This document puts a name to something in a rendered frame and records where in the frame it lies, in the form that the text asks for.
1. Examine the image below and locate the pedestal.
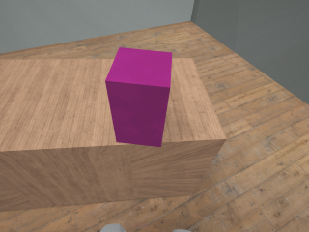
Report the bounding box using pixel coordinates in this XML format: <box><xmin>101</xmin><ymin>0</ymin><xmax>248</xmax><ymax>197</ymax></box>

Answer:
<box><xmin>0</xmin><ymin>58</ymin><xmax>227</xmax><ymax>212</ymax></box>

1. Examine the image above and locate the carton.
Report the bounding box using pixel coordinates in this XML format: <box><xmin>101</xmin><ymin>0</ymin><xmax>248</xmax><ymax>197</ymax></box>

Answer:
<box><xmin>105</xmin><ymin>47</ymin><xmax>173</xmax><ymax>147</ymax></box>

